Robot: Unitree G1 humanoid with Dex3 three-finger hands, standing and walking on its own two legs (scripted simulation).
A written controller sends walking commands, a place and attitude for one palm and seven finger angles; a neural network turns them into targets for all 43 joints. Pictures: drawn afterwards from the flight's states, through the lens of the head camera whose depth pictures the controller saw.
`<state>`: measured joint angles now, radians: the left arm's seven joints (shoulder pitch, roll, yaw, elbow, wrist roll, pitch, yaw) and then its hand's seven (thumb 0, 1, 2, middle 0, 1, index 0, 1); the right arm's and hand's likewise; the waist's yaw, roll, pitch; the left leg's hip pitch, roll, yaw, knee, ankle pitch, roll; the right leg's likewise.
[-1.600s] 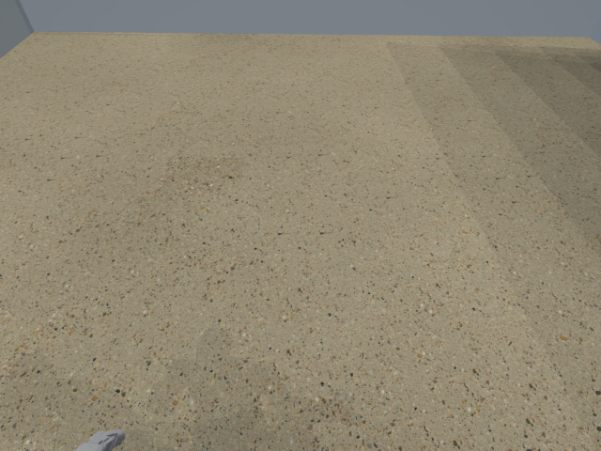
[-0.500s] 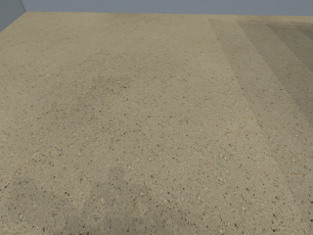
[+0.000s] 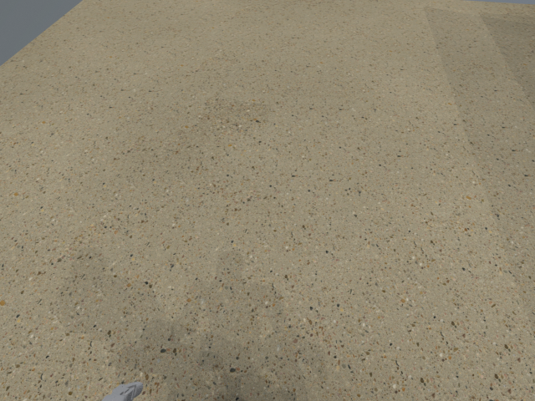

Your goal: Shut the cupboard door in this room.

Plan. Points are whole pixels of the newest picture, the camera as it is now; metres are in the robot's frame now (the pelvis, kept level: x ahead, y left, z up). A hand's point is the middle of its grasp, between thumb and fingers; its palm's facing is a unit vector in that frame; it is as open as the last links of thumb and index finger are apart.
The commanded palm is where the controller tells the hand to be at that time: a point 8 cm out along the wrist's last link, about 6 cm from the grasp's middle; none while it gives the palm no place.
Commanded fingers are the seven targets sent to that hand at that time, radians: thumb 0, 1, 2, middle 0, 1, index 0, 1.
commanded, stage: turn or walk to find it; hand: left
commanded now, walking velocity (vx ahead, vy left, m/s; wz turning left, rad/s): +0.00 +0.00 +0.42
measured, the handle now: out of the picture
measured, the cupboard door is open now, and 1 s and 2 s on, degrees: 77 77 77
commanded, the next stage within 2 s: none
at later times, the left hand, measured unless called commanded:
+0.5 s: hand out of the picture -0.08 +0.19 -0.18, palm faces +0.29 -0.93 -0.21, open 7.3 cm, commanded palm none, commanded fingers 0.00 0.90 0.90 -0.20 -0.30 -0.20 -0.30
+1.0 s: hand out of the picture -0.05 +0.25 -0.15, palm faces +0.42 -0.88 -0.24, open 7.3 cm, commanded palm none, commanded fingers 0.00 0.90 0.90 -0.20 -0.30 -0.20 -0.30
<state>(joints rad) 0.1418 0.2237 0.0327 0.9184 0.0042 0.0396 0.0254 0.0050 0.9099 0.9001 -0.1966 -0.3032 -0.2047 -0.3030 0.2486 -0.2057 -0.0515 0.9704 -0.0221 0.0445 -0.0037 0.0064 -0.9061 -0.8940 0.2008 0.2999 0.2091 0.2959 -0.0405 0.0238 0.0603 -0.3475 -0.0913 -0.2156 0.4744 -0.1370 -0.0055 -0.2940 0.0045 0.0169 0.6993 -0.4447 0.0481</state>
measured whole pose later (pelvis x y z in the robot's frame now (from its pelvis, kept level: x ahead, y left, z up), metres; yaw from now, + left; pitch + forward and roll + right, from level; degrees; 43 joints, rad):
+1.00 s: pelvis -0.06 +0.02 +0.01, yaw +25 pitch -1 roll -1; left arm 0.15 0.23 0.06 0.92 0.02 0.06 0.02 0.00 0.91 0.90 -0.19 -0.30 -0.20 -0.30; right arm 0.27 -0.19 -0.05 0.97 -0.02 0.03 0.00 0.01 -0.91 -0.89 0.20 0.30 0.21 0.30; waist -0.04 -0.01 0.04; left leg -0.24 -0.09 -0.07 0.44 -0.17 0.08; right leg -0.38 -0.05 0.00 0.88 -0.41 0.09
